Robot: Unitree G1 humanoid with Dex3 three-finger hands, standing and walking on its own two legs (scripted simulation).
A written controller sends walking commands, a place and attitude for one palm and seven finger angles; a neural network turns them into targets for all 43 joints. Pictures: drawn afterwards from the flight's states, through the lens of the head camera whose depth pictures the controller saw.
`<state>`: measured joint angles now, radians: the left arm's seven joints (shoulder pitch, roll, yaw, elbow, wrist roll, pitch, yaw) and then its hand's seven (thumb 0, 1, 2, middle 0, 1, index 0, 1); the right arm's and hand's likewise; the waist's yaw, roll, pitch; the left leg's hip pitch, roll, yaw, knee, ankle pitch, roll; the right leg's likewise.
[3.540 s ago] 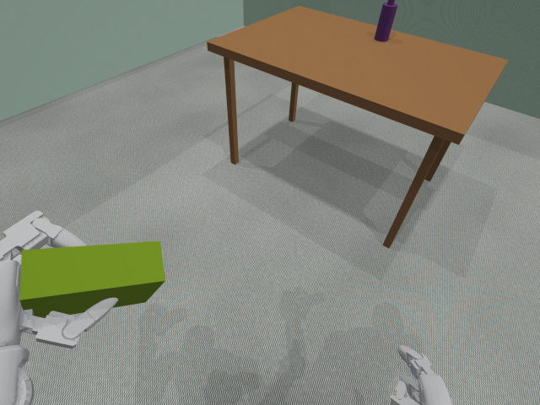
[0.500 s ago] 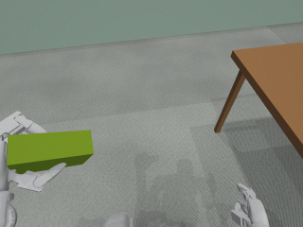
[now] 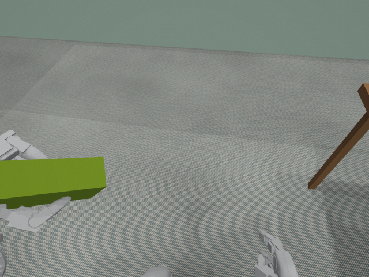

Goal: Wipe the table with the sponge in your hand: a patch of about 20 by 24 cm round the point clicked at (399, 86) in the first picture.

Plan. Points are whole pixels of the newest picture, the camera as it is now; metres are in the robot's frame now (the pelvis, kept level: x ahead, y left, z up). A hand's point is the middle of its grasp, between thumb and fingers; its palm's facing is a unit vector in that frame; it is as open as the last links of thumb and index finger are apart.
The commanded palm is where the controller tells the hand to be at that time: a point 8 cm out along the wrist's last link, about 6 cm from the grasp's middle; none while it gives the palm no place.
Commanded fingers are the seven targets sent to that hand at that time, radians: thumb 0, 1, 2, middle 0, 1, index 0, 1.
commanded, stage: walk to a spot facing it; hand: left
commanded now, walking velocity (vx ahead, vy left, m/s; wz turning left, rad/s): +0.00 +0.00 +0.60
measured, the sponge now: (69, 181) +0.22 +0.21 +0.17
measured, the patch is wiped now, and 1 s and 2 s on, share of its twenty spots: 0.00 0.00 0.00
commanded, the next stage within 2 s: turn to face it in 1.52 s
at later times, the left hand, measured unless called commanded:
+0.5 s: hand out of the picture +0.06 +0.29 +0.19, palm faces +0.63 -0.66 -0.40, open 9.2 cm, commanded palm +0.00 +0.32 +0.19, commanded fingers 0.00 0.10 1.30 -1.20 -1.60 -1.20 -1.60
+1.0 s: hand out of the picture +0.01 +0.31 +0.18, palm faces +0.76 -0.46 -0.45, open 9.2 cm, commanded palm -0.06 +0.32 +0.19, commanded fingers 0.00 0.10 1.30 -1.20 -1.60 -1.20 -1.60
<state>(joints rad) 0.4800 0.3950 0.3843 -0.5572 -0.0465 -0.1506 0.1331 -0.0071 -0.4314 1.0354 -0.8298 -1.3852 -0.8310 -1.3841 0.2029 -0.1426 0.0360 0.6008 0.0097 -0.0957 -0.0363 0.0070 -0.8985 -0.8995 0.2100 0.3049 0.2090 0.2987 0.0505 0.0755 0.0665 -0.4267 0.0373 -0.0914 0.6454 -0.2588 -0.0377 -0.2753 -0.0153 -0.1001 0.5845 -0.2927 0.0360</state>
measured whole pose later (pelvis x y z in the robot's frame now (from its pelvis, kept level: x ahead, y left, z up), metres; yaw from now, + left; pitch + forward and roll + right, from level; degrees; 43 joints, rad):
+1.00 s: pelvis -0.04 +0.00 +0.02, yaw +33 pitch +1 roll +2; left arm 0.50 0.38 0.35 -0.56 -0.03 -0.18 0.16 -0.01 -0.43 1.04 -0.84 -1.38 -0.84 -1.38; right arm 0.22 -0.28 -0.06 0.59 -0.01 -0.06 -0.07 0.01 -0.90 -0.90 0.20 0.30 0.20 0.30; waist 0.02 -0.04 0.08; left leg -0.47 0.08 0.15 0.78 -0.35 -0.02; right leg -0.15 -0.17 -0.26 0.49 -0.33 0.03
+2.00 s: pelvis +0.11 +0.10 +0.01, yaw +36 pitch -1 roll -2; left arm 0.41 0.36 0.37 -0.55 -0.02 -0.19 0.15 -0.01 -0.44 1.04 -0.84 -1.37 -0.84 -1.37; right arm 0.13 -0.11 0.04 0.53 0.00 -0.09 -0.01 0.01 -0.90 -0.90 0.21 0.30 0.21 0.30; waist 0.05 0.01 0.10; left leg -0.26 0.17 0.24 0.54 -0.25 -0.02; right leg -0.43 -0.06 -0.12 0.88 -0.40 0.05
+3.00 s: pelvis +0.06 -0.02 -0.01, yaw +3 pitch -1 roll +1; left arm 0.38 0.38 0.37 -0.51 -0.03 -0.17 0.13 -0.01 -0.44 1.04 -0.84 -1.37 -0.84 -1.37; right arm 0.14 -0.18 0.03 0.56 0.02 0.00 0.00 0.01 -0.90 -0.90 0.21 0.30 0.21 0.30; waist 0.02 0.07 0.18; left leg -0.41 0.15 0.04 1.07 -0.51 -0.10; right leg -0.40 0.03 -0.08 0.70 -0.28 -0.08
